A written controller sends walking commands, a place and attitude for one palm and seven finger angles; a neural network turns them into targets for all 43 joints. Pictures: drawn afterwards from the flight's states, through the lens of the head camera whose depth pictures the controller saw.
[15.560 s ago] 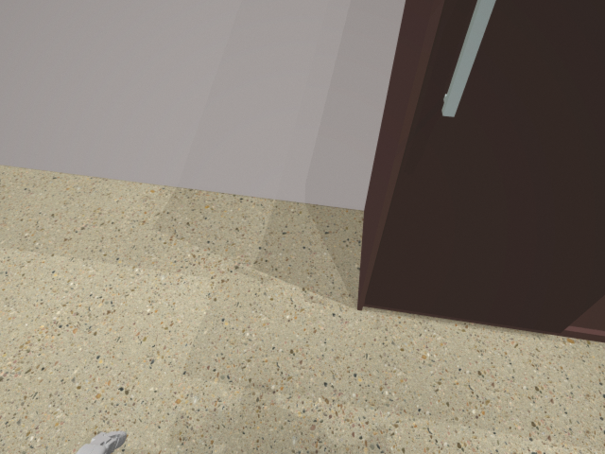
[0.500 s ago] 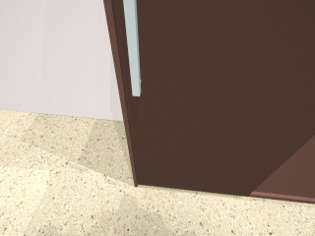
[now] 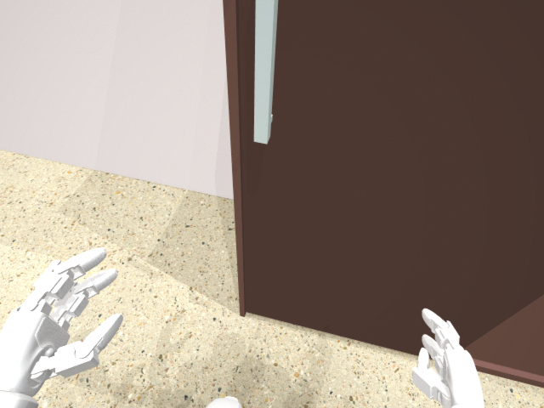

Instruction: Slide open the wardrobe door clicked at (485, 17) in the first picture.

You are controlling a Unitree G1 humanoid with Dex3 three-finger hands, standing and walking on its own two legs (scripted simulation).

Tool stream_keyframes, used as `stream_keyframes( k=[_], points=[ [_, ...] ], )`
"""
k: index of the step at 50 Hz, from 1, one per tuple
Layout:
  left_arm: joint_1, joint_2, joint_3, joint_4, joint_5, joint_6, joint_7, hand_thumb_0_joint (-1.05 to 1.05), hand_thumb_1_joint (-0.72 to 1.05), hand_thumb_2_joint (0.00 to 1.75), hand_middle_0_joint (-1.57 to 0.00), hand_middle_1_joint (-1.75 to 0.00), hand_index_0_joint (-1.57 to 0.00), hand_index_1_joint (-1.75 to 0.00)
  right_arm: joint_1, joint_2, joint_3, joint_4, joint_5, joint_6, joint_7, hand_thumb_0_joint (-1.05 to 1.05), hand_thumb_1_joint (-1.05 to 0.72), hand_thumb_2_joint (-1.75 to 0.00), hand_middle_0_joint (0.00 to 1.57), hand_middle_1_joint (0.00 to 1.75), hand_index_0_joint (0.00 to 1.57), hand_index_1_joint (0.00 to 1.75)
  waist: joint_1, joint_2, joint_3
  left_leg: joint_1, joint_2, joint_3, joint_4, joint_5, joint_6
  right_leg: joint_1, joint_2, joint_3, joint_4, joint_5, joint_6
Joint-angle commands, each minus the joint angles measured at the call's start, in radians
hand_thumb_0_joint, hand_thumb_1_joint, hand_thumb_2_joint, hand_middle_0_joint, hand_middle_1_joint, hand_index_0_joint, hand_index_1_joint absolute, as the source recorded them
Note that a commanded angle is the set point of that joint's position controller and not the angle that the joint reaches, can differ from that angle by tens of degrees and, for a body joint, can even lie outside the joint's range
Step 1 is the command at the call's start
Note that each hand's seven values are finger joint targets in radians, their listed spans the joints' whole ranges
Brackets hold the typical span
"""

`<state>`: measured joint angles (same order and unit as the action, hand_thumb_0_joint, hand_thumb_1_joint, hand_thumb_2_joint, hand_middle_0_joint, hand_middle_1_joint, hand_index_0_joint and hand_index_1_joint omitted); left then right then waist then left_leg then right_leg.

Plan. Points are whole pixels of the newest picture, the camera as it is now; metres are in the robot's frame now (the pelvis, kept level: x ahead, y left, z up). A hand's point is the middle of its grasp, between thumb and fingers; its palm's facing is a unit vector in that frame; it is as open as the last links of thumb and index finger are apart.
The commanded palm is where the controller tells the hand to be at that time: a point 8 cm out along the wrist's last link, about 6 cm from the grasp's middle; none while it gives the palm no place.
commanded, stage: raise the hand with hooked fingers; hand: left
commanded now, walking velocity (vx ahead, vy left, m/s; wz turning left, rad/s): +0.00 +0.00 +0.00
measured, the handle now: (269, 28) +0.51 +0.09 +0.31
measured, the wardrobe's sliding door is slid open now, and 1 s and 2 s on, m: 0.00 0.00 0.00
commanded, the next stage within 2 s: move the hooked fingers beside the handle in 1.56 s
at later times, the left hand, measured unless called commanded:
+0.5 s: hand (74, 249) +0.23 +0.26 +0.16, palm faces -0.07 -0.99 -0.10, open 12.3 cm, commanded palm +0.20 +0.32 +0.19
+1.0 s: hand (14, 136) +0.27 +0.29 +0.28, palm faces -0.01 -0.99 -0.16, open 13.9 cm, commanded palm +0.24 +0.33 +0.29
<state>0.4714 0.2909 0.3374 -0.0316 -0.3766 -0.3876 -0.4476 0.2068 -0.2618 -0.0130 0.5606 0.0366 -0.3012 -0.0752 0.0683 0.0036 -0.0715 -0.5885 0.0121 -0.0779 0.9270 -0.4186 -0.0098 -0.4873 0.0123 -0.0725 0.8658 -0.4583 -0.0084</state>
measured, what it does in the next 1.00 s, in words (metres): stands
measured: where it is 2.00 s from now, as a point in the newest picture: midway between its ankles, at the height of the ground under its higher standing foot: outside the picture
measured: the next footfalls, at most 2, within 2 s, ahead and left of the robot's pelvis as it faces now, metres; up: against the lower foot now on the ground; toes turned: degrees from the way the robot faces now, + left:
none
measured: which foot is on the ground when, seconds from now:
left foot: down 0.00-1.00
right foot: down 0.00-1.00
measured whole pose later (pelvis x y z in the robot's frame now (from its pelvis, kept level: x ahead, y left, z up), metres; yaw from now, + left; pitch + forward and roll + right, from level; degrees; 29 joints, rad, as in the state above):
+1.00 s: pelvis +0.00 +0.01 +0.04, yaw +0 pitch -4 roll -1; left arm -0.19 0.56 0.51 0.01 -0.37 0.26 -0.53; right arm 0.20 -0.25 0.12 0.60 0.09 -0.24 -0.10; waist 0.08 0.05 -0.03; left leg -0.22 -0.01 -0.04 0.51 -0.24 0.01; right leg -0.13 -0.01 -0.04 0.46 -0.27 0.01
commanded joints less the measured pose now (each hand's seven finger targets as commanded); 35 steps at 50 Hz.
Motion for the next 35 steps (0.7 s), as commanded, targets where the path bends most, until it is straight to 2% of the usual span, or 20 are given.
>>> stream_keyframes(
  k=[1,2,6,7,9,11,12,15,17,19,21,22,23,24,27,28,31,32,33,35],
  points=[
    [-0.231,0.222,0.042,-0.184,-0.003,0.001,-0.038,0.0,0.25,0.62,-0.25,-0.72,-0.25,-0.72,-0.02,-0.117,-0.026,-0.104,0.016,-0.055,-0.038,0.0,-0.9,-0.9,0.2,0.3,0.2,0.3,-0.108,0.085,-0.057,0.155,-0.01,0.032,-0.163,0.177,0.046,-0.041,0.013,0.063,-0.212,0.19,0.0],
    [-0.208,0.239,0.062,-0.131,-0.008,0.044,-0.059,0.0,0.22,0.61,-0.25,-0.74,-0.25,-0.74,-0.03,-0.122,-0.024,-0.103,0.022,-0.052,-0.043,0.0,-0.9,-0.9,0.2,0.3,0.2,0.3,-0.091,0.073,-0.049,0.152,-0.012,0.033,-0.173,0.183,0.045,-0.013,0.011,0.075,-0.231,0.189,0.0],
    [-0.211,0.327,0.146,-0.139,-0.033,0.18,-0.096,0.0,0.13,0.57,-0.25,-0.8,-0.25,-0.8,-0.064,-0.118,-0.008,-0.151,0.028,-0.046,-0.05,0.0,-0.9,-0.9,0.2,0.3,0.2,0.3,-0.043,0.063,-0.121,0.193,-0.015,0.038,-0.224,0.232,0.049,0.086,-0.004,0.083,-0.272,0.233,0.009],
    [-0.198,0.365,0.211,-0.134,-0.051,0.198,-0.087,0.0,0.11,0.56,-0.26,-0.81,-0.26,-0.81,-0.071,-0.119,-0.007,-0.152,0.026,-0.045,-0.048,0.0,-0.9,-0.9,0.2,0.3,0.2,0.3,-0.023,0.052,-0.14,0.196,-0.014,0.037,-0.229,0.257,0.044,0.129,-0.002,0.081,-0.272,0.255,0.008],
    [-0.206,0.363,0.256,-0.158,-0.09,0.208,-0.069,0.0,0.06,0.54,-0.26,-0.84,-0.26,-0.84,-0.075,-0.105,0.004,-0.168,0.025,-0.046,-0.045,0.0,-0.9,-0.9,0.2,0.3,0.2,0.3,-0.011,0.008,-0.148,0.203,-0.014,0.038,-0.247,0.277,0.039,0.157,0.001,0.067,-0.279,0.289,0.013],
    [-0.228,0.349,0.266,-0.199,-0.115,0.199,-0.048,0.0,0.01,0.52,-0.26,-0.87,-0.26,-0.87,-0.069,-0.102,0.009,-0.172,0.024,-0.056,-0.041,0.0,-0.9,-0.9,0.2,0.3,0.2,0.3,-0.008,0.027,-0.153,0.23,-0.016,0.044,-0.267,0.279,0.035,0.161,0.009,0.048,-0.283,0.294,0.012],
    [-0.234,0.353,0.278,-0.194,-0.123,0.198,-0.04,0.0,-0.01,0.51,-0.27,-0.88,-0.27,-0.88,-0.072,-0.103,0.012,-0.17,0.021,-0.06,-0.039,0.0,-0.9,-0.9,0.2,0.3,0.2,0.3,-0.002,0.011,-0.131,0.225,-0.016,0.042,-0.272,0.28,0.033,0.171,0.012,0.05,-0.291,0.299,0.011],
    [-0.28,0.313,0.216,-0.163,-0.11,0.215,-0.046,0.0,-0.08,0.48,-0.27,-0.93,-0.27,-0.93,-0.054,-0.115,0.013,-0.153,0.03,-0.07,-0.038,0.0,-0.9,-0.9,0.2,0.3,0.2,0.3,-0.025,0.064,-0.088,0.256,-0.015,0.051,-0.305,0.243,0.034,0.131,0.013,0.039,-0.312,0.258,0.01],
    [-0.321,0.311,0.178,-0.157,-0.088,0.246,-0.055,0.0,-0.13,0.46,-0.27,-0.96,-0.27,-0.96,-0.047,-0.123,0.013,-0.144,0.033,-0.077,-0.04,0.0,-0.9,-0.9,0.2,0.3,0.2,0.3,-0.031,0.071,-0.063,0.272,-0.012,0.048,-0.325,0.237,0.038,0.14,0.011,0.043,-0.331,0.246,0.008],
    [-0.386,0.325,0.148,-0.203,-0.064,0.279,-0.062,0.0,-0.17,0.44,-0.28,-0.99,-0.28,-0.99,-0.046,-0.125,0.015,-0.144,0.036,-0.084,-0.041,0.0,-0.9,-0.9,0.2,0.3,0.2,0.3,-0.035,0.124,-0.077,0.305,-0.013,0.042,-0.356,0.22,0.042,0.14,0.012,0.032,-0.343,0.227,0.007],
    [-0.44,0.369,0.168,-0.243,-0.046,0.301,-0.055,0.0,-0.22,0.42,-0.28,-1.02,-0.28,-1.02,-0.05,-0.125,0.019,-0.141,0.036,-0.09,-0.046,0.0,-0.9,-0.9,0.2,0.3,0.2,0.3,-0.034,0.121,-0.086,0.333,-0.011,0.03,-0.384,0.213,0.043,0.155,0.015,0.019,-0.354,0.208,0.002],
    [-0.469,0.404,0.194,-0.274,-0.039,0.303,-0.044,0.0,-0.24,0.41,-0.28,-1.03,-0.28,-1.03,-0.053,-0.127,0.021,-0.137,0.033,-0.091,-0.049,0.0,-0.9,-0.9,0.2,0.3,0.2,0.3,-0.027,0.097,-0.089,0.343,-0.009,0.028,-0.391,0.222,0.044,0.174,0.017,0.019,-0.362,0.207,0.001],
    [-0.503,0.409,0.198,-0.302,-0.036,0.305,-0.038,0.0,-0.27,0.4,-0.28,-1.05,-0.28,-1.05,-0.057,-0.122,0.025,-0.138,0.033,-0.092,-0.049,0.0,-0.9,-0.9,0.2,0.3,0.2,0.3,-0.028,0.118,-0.093,0.362,-0.01,0.026,-0.406,0.22,0.043,0.176,0.018,0.012,-0.366,0.205,-0.002],
    [-0.518,0.425,0.221,-0.315,-0.036,0.306,-0.031,0.0,-0.29,0.39,-0.29,-1.07,-0.29,-1.07,-0.055,-0.119,0.027,-0.137,0.031,-0.093,-0.051,0.0,-0.9,-0.9,0.2,0.3,0.2,0.3,-0.027,0.102,-0.111,0.382,-0.009,0.02,-0.416,0.228,0.042,0.19,0.02,0.004,-0.367,0.215,-0.003],
    [-0.545,0.474,0.292,-0.308,-0.044,0.318,-0.012,0.0,-0.36,0.36,-0.29,-1.11,-0.29,-1.11,-0.071,-0.115,0.037,-0.128,0.029,-0.089,-0.048,0.0,-0.9,-0.9,0.2,0.3,0.2,0.3,-0.002,0.13,-0.109,0.408,-0.011,0.018,-0.437,0.262,0.034,0.229,0.025,-0.003,-0.381,0.25,-0.011],
    [-0.558,0.451,0.278,-0.3,-0.049,0.328,-0.014,0.0,-0.38,0.35,-0.29,-1.12,-0.29,-1.12,-0.077,-0.111,0.042,-0.125,0.03,-0.085,-0.047,0.0,-0.9,-0.9,0.2,0.3,0.2,0.3,-0.006,0.142,-0.108,0.416,-0.011,0.018,-0.447,0.267,0.03,0.236,0.022,-0.009,-0.381,0.26,-0.013],
    [-0.592,0.418,0.248,-0.206,-0.054,0.402,-0.031,0.0,-0.45,0.32,-0.3,-1.17,-0.3,-1.17,-0.083,-0.112,0.05,-0.118,0.04,-0.065,-0.043,0.0,-0.9,-0.9,0.2,0.3,0.2,0.3,-0.008,0.176,-0.043,0.412,-0.01,0.017,-0.474,0.237,0.021,0.219,0.023,-0.01,-0.399,0.254,-0.012],
    [-0.597,0.42,0.244,-0.164,-0.05,0.435,-0.038,0.0,-0.48,0.31,-0.3,-1.18,-0.3,-1.18,-0.083,-0.112,0.052,-0.116,0.042,-0.057,-0.041,0.0,-0.9,-0.9,0.2,0.3,0.2,0.3,-0.003,0.166,-0.028,0.409,-0.012,0.019,-0.478,0.228,0.021,0.222,0.024,-0.003,-0.413,0.253,-0.013],
    [-0.638,0.407,0.214,-0.143,-0.047,0.468,-0.047,0.0,-0.5,0.3,-0.3,-1.2,-0.3,-1.2,-0.086,-0.118,0.055,-0.114,0.047,-0.046,-0.04,0.0,-0.9,-0.9,0.2,0.3,0.2,0.3,-0.017,0.129,0.0,0.396,-0.01,0.015,-0.491,0.205,0.022,0.213,0.021,-0.007,-0.422,0.24,-0.009],
    [-0.698,0.414,0.19,-0.113,-0.034,0.531,-0.063,0.0,-0.5,0.3,-0.3,-1.2,-0.3,-1.2,-0.091,-0.125,0.056,-0.122,0.051,-0.028,-0.04,0.0,-0.9,-0.9,0.2,0.3,0.2,0.3,-0.023,0.089,0.002,0.397,-0.012,0.01,-0.5,0.187,0.027,0.21,0.019,-0.003,-0.433,0.231,-0.005]
  ],
)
